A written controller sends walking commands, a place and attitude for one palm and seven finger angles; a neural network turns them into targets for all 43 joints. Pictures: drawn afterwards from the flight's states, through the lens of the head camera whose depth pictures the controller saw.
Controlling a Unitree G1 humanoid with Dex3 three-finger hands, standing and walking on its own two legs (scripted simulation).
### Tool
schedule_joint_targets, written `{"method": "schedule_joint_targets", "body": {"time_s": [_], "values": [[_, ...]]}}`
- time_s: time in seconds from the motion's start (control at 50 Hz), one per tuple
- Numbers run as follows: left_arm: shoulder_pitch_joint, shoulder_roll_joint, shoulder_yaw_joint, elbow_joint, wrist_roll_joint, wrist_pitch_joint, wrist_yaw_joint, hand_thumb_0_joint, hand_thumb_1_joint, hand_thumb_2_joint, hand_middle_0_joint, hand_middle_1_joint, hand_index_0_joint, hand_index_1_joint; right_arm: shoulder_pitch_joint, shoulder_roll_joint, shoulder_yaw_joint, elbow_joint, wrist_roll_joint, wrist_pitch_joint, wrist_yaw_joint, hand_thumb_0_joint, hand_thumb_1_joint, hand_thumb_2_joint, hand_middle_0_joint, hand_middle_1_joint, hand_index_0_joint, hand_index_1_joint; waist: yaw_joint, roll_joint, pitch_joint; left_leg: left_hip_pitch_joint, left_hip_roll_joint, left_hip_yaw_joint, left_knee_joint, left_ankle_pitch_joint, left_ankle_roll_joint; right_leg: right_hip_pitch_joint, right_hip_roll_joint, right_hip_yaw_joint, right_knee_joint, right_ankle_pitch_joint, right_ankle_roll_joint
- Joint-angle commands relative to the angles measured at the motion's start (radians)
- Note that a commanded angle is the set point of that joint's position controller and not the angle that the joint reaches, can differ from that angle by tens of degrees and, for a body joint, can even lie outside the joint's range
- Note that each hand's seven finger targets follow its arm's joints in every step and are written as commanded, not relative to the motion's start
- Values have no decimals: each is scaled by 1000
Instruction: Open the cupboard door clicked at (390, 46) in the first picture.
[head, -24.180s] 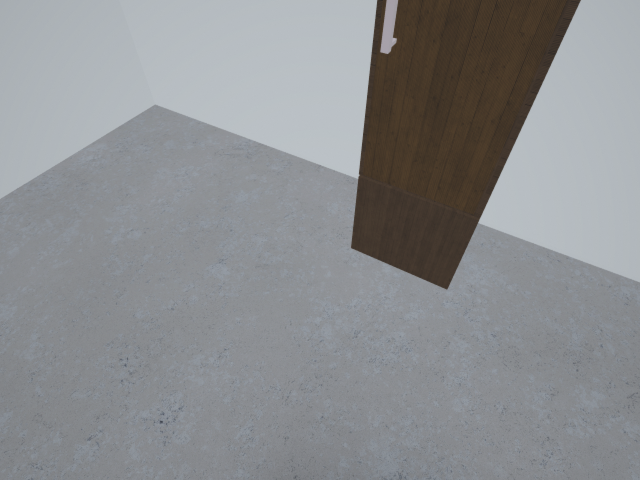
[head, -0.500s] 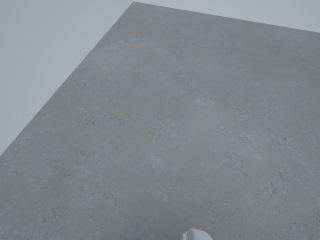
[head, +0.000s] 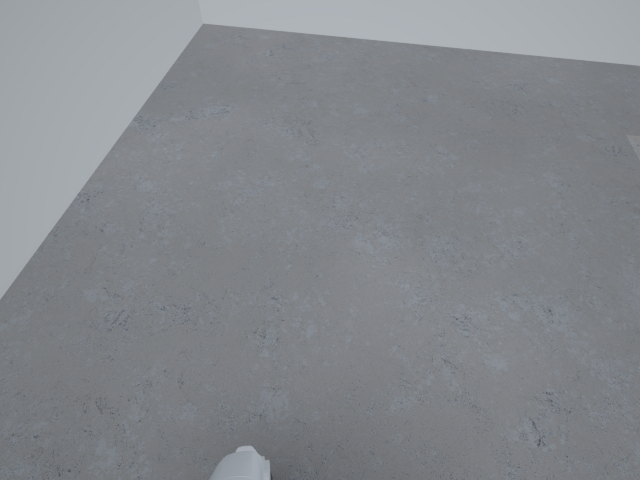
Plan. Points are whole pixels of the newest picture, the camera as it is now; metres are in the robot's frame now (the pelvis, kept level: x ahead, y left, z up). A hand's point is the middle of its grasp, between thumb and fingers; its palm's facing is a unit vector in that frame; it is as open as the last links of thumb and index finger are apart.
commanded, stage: walk to a spot facing it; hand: left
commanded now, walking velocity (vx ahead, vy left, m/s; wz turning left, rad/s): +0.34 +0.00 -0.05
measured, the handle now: out of the picture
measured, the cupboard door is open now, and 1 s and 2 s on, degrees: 44 44 44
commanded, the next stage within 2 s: turn to face it in 0.10 s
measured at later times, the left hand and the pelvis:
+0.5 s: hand (222, 359) +0.32 +0.18 -0.17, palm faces +0.11 -0.97 -0.24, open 7.3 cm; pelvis +0.24 -0.02 -0.01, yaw +7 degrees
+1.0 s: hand (203, 328) +0.36 +0.22 -0.16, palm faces +0.40 -0.88 -0.26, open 7.3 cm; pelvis +0.35 -0.02 -0.01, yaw +23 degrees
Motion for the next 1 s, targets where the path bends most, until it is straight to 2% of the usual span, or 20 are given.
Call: {"method": "schedule_joint_targets", "body": {"time_s": [0.0, 0.02, 0.04, 0.06, 0.08, 0.14, 0.22, 0.36, 0.4, 0.42, 0.44, 0.52, 0.62, 0.66, 0.68, 0.7, 0.72, 0.78, 0.84, 0.98], "values": [[60, 126, 16, -4, -1, -20, 10, 0, 900, 900, -200, -300, -200, -300, 21, -73, -11, -42, 1, -26, 2, 0, -900, -900, 200, 300, 200, 300, -19, -67, 0, 148, -52, 39, -150, 45, 32, -8, -258, 118, -3, 527, -93], [47, 126, 17, -9, -5, -18, 11, 0, 900, 900, -200, -300, -200, -300, 120, -93, -16, -6, -4, -32, -5, 0, -900, -900, 200, 300, 200, 300, -72, -37, -35, 298, -82, 55, -203, 86, 47, -52, -220, 69, 131, 618, -70], [49, 106, 15, -23, -8, -14, 8, 0, 900, 900, -200, -300, -200, -300, 259, -150, -30, 34, -13, -38, -17, 0, -900, -900, 200, 300, 200, 300, -124, 54, -125, 528, -8, -53, -228, 125, 97, -188, -164, 39, 356, 547, -31], [120, 52, 8, -46, -18, -12, 0, 0, 900, 900, -200, -300, -200, -300, 376, -264, -55, 55, -32, -42, -30, 0, -900, -900, 200, 300, 200, 300, -135, 274, -264, 772, 263, -433, -282, 150, 226, -441, -25, -32, 700, 124, 17], [57, 49, 3, -83, -8, -21, 1, 0, 900, 900, -200, -300, -200, -300, 409, -284, -57, 60, -20, -27, -35, 0, -900, -900, 200, 300, 200, 300, -142, 264, -261, 717, 373, -584, -406, 117, 295, -520, 9, 56, 936, -241, 3], [-58, 37, 7, -96, 7, 2, -10, 0, 900, 900, -200, -300, -200, -300, 198, -153, -27, 1, -15, -41, -41, 0, -900, -900, 200, 300, 200, 300, -50, 142, 1, 347, 303, -423, -522, -105, 213, -624, -127, 141, 1021, -27, 21], [18, -23, -8, -71, 9, 34, -17, 0, 900, 900, -200, -300, -200, -300, 144, -126, -8, 8, -4, -55, -45, 0, -900, -900, 200, 300, 200, 300, 19, 133, -53, 277, 170, -95, -483, 310, 171, -428, -145, 73, 626, 36, 65], [71, 64, 12, -63, 9, 26, 0, 0, 900, 900, -200, -300, -200, -300, 94, -137, -15, -1, 4, 1, -32, 0, -900, -900, 200, 300, 200, 300, 65, 72, -48, 111, 39, -102, -282, 20, 95, -72, -86, -16, 167, 204, 87], [144, 227, 45, -65, 14, 17, 17, 0, 900, 900, -200, -300, -200, -300, 124, -65, -7, -30, 9, 15, -19, 0, -900, -900, 200, 300, 200, 300, 92, -263, -88, -74, -127, 32, 107, -370, 5, 72, -463, 352, -26, 299, -55], [171, 236, 47, -67, 7, 20, 25, 0, 900, 900, -200, -300, -200, -300, 78, -57, -11, -45, 9, 22, -25, 0, -900, -900, 200, 300, 200, 300, 120, -276, -107, -85, -97, -41, 329, -450, 7, 54, -547, 405, -57, 395, -126], [129, 203, 43, -69, 6, 14, 34, 0, 900, 900, -200, -300, -200, -300, 73, -72, -14, -45, 11, 23, -29, 0, -900, -900, 200, 300, 200, 300, 93, -361, -128, -131, -63, -86, 457, -402, 0, 67, -517, 388, -26, 525, -137], [-3, 128, 27, -123, 12, 27, 42, 0, 900, 900, -200, -300, -200, -300, 46, -38, -4, -39, 13, 43, -9, 0, -900, -900, 200, 300, 200, 300, 29, -189, -108, -29, -26, -53, 317, -275, -12, -44, -410, 38, 32, 616, -60], [-20, 163, 38, -142, 13, 34, 38, 0, 900, 900, -200, -300, -200, -300, 30, -38, -2, -78, 10, 48, 7, 0, -900, -900, 200, 300, 200, 300, 16, -157, -79, 98, -74, 52, -22, -131, -1, -66, -387, -78, 125, 619, -17], [-33, 177, 41, -159, 1, 39, 32, 0, 900, 900, -200, -300, -200, -300, 87, -94, -15, -82, 1, 44, 8, 0, -900, -900, 200, 300, 200, 300, -28, -85, -117, 286, -98, 72, -201, 51, 12, -136, -363, -129, 273, 563, 30], [-27, 149, 37, -184, -5, 44, 27, 0, 900, 900, -200, -300, -200, -300, 151, -178, -36, -82, -7, 35, 4, 0, -900, -900, 200, 300, 200, 300, -63, 107, -191, 456, 26, -92, -273, 310, 70, -272, -295, -153, 468, 351, 83], [-58, 89, 17, -230, -14, 51, 21, 0, 900, 900, -200, -300, -200, -300, 210, -294, -65, -91, -10, 34, -4, 0, -900, -900, 200, 300, 200, 300, -96, 379, -225, 569, 309, -479, -314, 733, 241, -528, -145, -113, 739, -347, 148], [-104, 105, 17, -268, -1, 65, 31, 0, 900, 900, -200, -300, -200, -300, 242, -334, -70, -81, -6, 43, -13, 0, -900, -900, 200, 300, 200, 300, -112, 216, -260, 514, 365, -492, -321, 576, 300, -522, -131, 33, 858, -383, 124], [-140, 95, 25, -238, 4, 75, 27, 0, 900, 900, -200, -300, -200, -300, 86, -258, -54, -126, -7, 29, -37, 0, -900, -900, 200, 300, 200, 300, -44, 207, -128, 369, 229, -403, -351, 442, 227, -593, -143, 112, 902, -160, 133], [-80, 93, 23, -218, 1, 83, 17, 0, 900, 900, -200, -300, -200, -300, 25, -247, -47, -150, -5, 22, -37, 0, -900, -900, 200, 300, 200, 300, -2, 155, -144, 372, 154, -282, -333, 484, 196, -523, -119, 95, 768, -102, 142], [-28, 94, 19, -243, -2, 76, 17, 0, 900, 900, -200, -300, -200, -300, -57, -272, -66, -186, -7, 50, -25, 0, -900, -900, 200, 300, 200, 300, 23, 174, -129, 233, 97, -326, -289, 306, 171, -253, -30, 30, 318, -26, 123]]}}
